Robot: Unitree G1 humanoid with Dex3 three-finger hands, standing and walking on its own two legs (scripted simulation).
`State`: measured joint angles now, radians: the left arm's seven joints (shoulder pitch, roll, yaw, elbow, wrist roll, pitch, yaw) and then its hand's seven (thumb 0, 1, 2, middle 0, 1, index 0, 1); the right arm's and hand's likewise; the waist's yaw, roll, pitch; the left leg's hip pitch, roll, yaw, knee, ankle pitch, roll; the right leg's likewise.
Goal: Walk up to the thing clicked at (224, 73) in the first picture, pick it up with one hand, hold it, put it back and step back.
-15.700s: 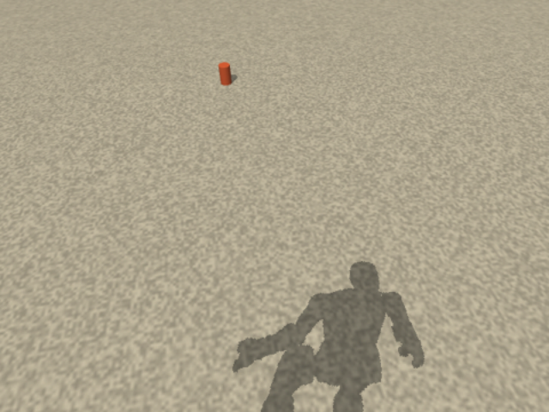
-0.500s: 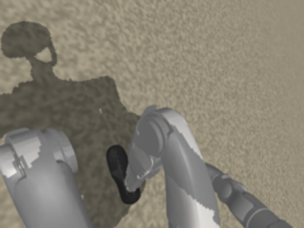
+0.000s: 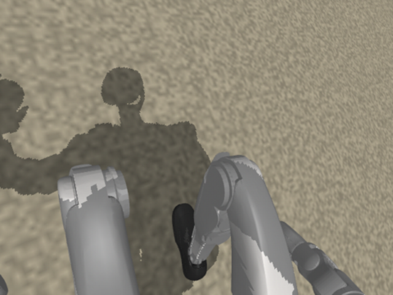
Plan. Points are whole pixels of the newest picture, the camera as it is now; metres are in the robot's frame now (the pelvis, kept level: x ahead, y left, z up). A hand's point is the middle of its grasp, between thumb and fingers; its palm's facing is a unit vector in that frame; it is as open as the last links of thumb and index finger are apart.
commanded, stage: settle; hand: left
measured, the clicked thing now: out of the picture +0.39 +0.39 -0.12
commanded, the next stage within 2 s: hold in 0.06 s
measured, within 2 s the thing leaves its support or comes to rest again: neither
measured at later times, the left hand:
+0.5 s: hand out of the picture +0.35 +0.38 +0.02, palm faces +0.53 -0.85 -0.06, open 10.8 cm
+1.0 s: hand out of the picture +0.34 +0.32 +0.25, palm faces +0.52 -0.86 -0.03, open 10.8 cm
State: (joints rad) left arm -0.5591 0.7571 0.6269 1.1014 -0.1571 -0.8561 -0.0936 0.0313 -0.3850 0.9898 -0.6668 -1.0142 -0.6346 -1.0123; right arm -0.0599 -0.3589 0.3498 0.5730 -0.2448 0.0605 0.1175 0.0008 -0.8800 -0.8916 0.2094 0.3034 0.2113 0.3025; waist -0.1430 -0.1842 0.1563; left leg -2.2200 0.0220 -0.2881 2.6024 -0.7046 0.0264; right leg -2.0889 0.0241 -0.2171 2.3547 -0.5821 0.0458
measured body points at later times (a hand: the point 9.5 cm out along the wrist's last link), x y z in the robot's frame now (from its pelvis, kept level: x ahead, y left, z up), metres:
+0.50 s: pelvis +0.02 -0.01 +0.05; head +0.20 +0.09 +0.44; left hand +0.32 +0.42 +0.03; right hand +0.23 -0.24 -0.06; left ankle +0.08 +0.12 -0.26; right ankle +0.15 -0.12 -0.26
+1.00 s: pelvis +0.04 -0.01 +0.22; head +0.19 +0.05 +0.64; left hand +0.31 +0.37 +0.25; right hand +0.28 -0.22 +0.12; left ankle +0.08 +0.12 -0.26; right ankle +0.15 -0.12 -0.26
